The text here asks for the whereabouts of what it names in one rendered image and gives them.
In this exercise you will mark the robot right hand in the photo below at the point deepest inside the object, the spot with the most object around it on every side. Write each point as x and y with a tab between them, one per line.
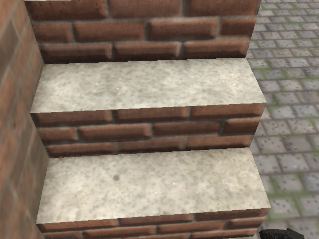
280	234

